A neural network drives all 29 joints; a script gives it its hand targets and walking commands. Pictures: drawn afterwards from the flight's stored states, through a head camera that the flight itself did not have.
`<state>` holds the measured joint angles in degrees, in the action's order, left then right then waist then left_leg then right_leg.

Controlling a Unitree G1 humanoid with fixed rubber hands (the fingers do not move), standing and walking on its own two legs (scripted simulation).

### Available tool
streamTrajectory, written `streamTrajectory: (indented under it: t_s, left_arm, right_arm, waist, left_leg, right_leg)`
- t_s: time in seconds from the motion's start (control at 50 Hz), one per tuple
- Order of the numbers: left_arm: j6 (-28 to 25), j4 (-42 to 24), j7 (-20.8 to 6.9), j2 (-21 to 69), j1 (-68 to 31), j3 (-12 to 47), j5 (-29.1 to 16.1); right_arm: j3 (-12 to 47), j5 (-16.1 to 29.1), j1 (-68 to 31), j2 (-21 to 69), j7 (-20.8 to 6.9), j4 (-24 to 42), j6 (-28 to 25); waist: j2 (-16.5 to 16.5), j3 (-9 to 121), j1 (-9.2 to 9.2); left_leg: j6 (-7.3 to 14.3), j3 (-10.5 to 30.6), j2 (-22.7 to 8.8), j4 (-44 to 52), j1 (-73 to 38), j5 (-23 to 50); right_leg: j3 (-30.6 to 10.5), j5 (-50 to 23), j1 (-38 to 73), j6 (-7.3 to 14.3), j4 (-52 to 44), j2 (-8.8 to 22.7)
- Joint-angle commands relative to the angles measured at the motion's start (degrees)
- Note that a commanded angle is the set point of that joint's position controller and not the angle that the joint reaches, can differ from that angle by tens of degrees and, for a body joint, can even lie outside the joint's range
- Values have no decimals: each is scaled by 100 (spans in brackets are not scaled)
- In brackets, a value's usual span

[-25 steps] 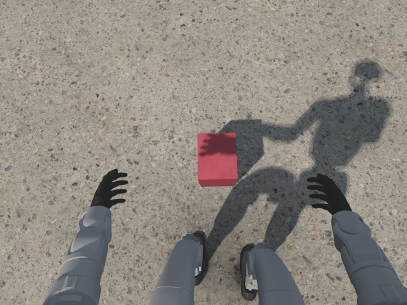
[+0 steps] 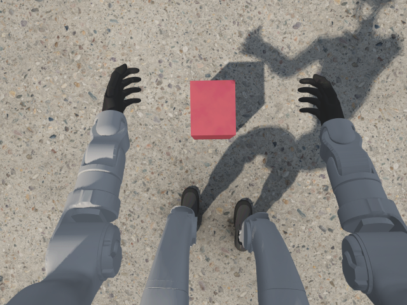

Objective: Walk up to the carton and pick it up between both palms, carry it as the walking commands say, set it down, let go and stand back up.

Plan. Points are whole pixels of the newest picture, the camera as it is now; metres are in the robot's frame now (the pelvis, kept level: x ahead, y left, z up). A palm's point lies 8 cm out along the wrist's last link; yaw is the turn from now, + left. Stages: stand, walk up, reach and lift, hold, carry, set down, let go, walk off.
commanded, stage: reach and lift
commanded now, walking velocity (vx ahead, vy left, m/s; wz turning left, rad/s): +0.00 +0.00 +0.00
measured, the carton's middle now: (212, 113) +0.51 +0.01 -0.59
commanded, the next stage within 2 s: none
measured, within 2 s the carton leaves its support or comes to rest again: neither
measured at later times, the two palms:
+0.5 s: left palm (152, 88) +0.50 +0.16 -0.23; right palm (293, 95) +0.49 -0.16 -0.23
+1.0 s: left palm (171, 102) +0.49 +0.13 -0.35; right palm (274, 108) +0.48 -0.15 -0.35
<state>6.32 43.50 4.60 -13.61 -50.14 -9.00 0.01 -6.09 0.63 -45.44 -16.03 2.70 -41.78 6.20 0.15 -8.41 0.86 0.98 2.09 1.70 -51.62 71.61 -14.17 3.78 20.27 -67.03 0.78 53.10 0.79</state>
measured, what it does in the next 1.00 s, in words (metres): lowers itself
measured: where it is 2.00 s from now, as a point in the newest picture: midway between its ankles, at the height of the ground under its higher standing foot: (215, 227)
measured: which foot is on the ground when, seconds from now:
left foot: down 0.00-1.00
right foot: down 0.00-1.00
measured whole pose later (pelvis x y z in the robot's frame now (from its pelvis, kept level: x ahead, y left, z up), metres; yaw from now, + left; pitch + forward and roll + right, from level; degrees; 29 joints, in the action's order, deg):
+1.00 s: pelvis -0.07 +0.00 -0.16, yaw -3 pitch +34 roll -3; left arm 10.0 57.2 9.7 -12.4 -91.6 -19.5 0.0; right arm -14.2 0.6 -86.9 -13.7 9.1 -52.3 10.8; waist 1.3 -30.2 1.7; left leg 0.2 3.2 1.7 -92.7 103.8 -23.0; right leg 3.8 29.9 -98.8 0.7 94.4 -0.4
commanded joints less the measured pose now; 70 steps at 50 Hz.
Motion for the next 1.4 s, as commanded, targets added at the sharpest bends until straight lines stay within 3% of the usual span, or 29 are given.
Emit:
streamTrajectory:
  t_s: [0.0, 0.04, 0.16, 0.32, 0.4, 0.46, 0.5, 0.62, 0.68, 0.74, 0.88, 0.9, 0.98, 1.06, 1.22, 1.26, 1.32, 1.38]
  left_arm:
    - [-76, -707, 214, 96, -2492, -427, -237]
    - [-62, -545, 232, 257, -2672, -437, -183]
    - [-125, -553, 233, 346, -3118, -712, 41]
    - [-264, -1097, 263, 106, -3616, -737, -17]
    - [-209, -1424, 332, -159, -4165, -730, 3]
    - [-75, -1491, 413, -504, -4639, -801, 120]
    - [-69, -1843, 466, -472, -4882, -785, 16]
    - [-11, -306, 412, -238, -5324, -872, 175]
    - [15, 303, 389, -236, -5310, -970, 464]
    - [44, 584, 411, -441, -5563, -1163, 741]
    - [181, 435, 594, -943, -6453, -1023, 654]
    - [161, 16, 657, -1018, -6601, -976, 536]
    - [164, -308, 758, -1249, -6945, -648, -104]
    - [129, -17, 698, -1195, -7000, -385, -581]
    - [-133, 1073, 599, -1058, -6317, -662, -239]
    - [-146, 1602, 539, -931, -6086, -692, -160]
    - [-157, 1912, 396, -620, -5844, -726, -118]
    - [-252, 1737, 325, -548, -6126, -646, -198]
  right_arm:
    - [-1085, 602, -2796, -198, 104, 541, -181]
    - [-1183, 480, -2923, -162, 111, 405, -200]
    - [-1358, 84, -3394, -97, 168, 448, -242]
    - [-1104, 63, -4120, 74, 370, 1160, -277]
    - [-979, 145, -4788, 36, 539, 1635, -194]
    - [-893, 252, -5330, 9, 671, 1799, -7]
    - [-856, 255, -5353, -48, 746, 1879, 30]
    - [-1017, 108, -5434, 103, 606, 34, 104]
    - [-1320, -85, -5448, 40, 497, -521, 119]
    - [-1561, -234, -5892, -201, 469, -622, 90]
    - [-1043, 36, -7166, -645, 628, -175, 232]
    - [-962, 91, -7255, -690, 705, 177, 234]
    - [-451, 442, -7600, -744, 900, 449, 339]
    - [-201, 614, -7614, -613, 925, 114, 354]
    - [-497, 332, -6800, -484, 720, -1033, 156]
    - [-538, 300, -6712, -516, 641, -1254, 100]
    - [-585, 171, -6793, -604, 518, -1209, -9]
    - [-584, 147, -6998, -688, 453, -1066, -128]
  waist:
    - [283, 7065, -249]
    - [359, 7124, -312]
    - [310, 7681, -257]
    - [-123, 9695, -74]
    - [-160, 10921, 45]
    - [-133, 11568, 231]
    - [51, 11253, 101]
    - [430, 8357, 24]
    - [424, 7438, -65]
    - [404, 7070, 9]
    - [290, 8496, 365]
    - [266, 9135, 352]
    - [16, 9499, 365]
    - [-145, 8635, 307]
    - [-6, 7276, 267]
    - [25, 6597, 225]
    - [98, 5859, 124]
    - [198, 5772, 57]
  left_leg:
    - [-167, 355, 183, -574, -4530, 3224]
    - [-171, 422, 172, -624, -4836, 3519]
    - [-179, 427, 211, -796, -5143, 4290]
    - [-122, 336, 327, -1086, -4832, 4967]
    - [-110, 268, 375, -1359, -4713, 4843]
    - [-91, 144, 398, -1615, -4562, 4453]
    - [-101, 231, 377, -1812, -4673, 4791]
    - [-198, 145, 318, -2381, -3423, 2682]
    - [-216, 89, 332, -2652, -2707, 1766]
    - [-220, -22, 395, -3041, -2081, 988]
    - [-135, -229, 443, -4014, -2069, 843]
    - [-127, -253, 469, -4177, -2354, 1268]
    - [-73, -369, 419, -4684, -1840, 1316]
    - [-71, -421, 355, -4979, -631, 1038]
    - [-202, -329, 304, -5552, 38, 1169]
    - [-208, -276, 285, -5661, 299, 1021]
    - [-246, -201, 304, -5817, 582, 829]
    - [-286, -117, 309, -6045, 518, 996]
  right_leg:
    - [-434, -2023, 742, -73, 150, -477]
    - [-384, -2011, 487, -79, 117, -509]
    - [-353, -2533, 518, -97, 59, -583]
    - [-443, -4382, 2332, -89, 522, -532]
    - [-453, -4718, 2982, -108, 904, -512]
    - [-426, -4412, 3226, -185, 1263, -541]
    - [-475, -4410, 2708, -171, 1356, -542]
    - [-376, -1515, -129, -166, 1857, -642]
    - [-294, -753, -747, -176, 2286, -761]
    - [-192, -336, -1127, -188, 2843, -860]
    - [-31, -85, -838, -265, 3840, -884]
    - [-12, -456, -522, -273, 3977, -907]
    - [-107, -734, -257, -261, 4361, -859]
    - [-285, -870, -507, -184, 4656, -786]
    - [-333, -929, -1636, -175, 5227, -817]
    - [-307, -715, -2068, -201, 5324, -824]
    - [-297, -479, -2395, -211, 5498, -799]
    - [-301, -558, -2558, -212, 5741, -772]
